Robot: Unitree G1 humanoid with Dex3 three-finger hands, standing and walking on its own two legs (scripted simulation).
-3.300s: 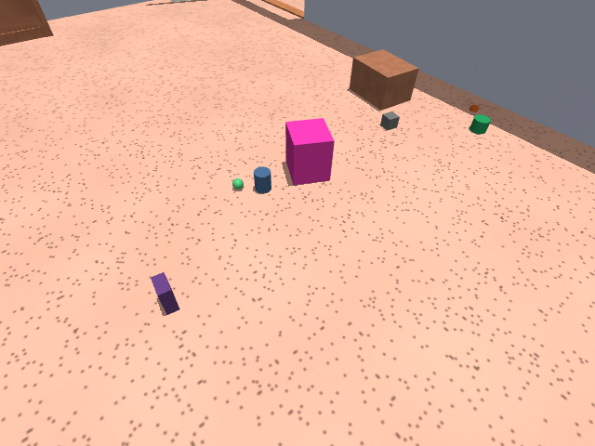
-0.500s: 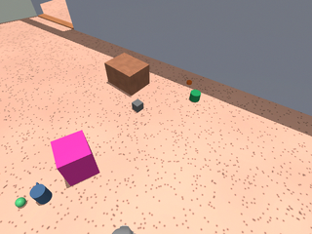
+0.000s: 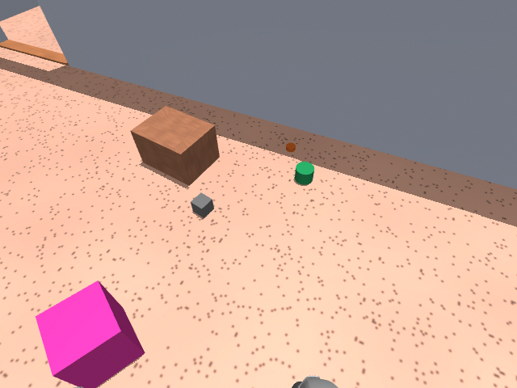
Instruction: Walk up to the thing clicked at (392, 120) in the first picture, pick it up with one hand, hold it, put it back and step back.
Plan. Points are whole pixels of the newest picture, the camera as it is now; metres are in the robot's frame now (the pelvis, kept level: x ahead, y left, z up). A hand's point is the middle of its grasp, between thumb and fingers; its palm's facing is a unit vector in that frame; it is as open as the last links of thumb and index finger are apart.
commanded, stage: walk up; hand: left
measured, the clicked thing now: (202, 205) +1.06 +0.24 -0.72
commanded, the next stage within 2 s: none
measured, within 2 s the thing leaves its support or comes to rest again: neither
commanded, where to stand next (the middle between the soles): +0.60 +0.04 m, yaw +1 degrees
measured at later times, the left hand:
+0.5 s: hand (76, 387) +0.19 +0.31 -0.14, palm faces +0.06 -0.92 -0.38, open 7.4 cm
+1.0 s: hand (105, 263) +0.42 +0.32 -0.13, palm faces -0.07 -0.92 -0.38, open 7.4 cm
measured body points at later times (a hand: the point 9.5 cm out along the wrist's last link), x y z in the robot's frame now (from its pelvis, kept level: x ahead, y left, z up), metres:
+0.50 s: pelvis +0.18 +0.02 +0.00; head +0.19 +0.04 +0.45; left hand +0.18 +0.36 -0.11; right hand +0.28 -0.30 -0.10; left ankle +0.28 +0.16 -0.73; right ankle +0.13 -0.12 -0.73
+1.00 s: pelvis +0.34 +0.04 +0.00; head +0.36 +0.03 +0.45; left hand +0.42 +0.36 -0.10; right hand +0.37 -0.27 -0.12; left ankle +0.28 +0.16 -0.73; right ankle +0.47 -0.08 -0.72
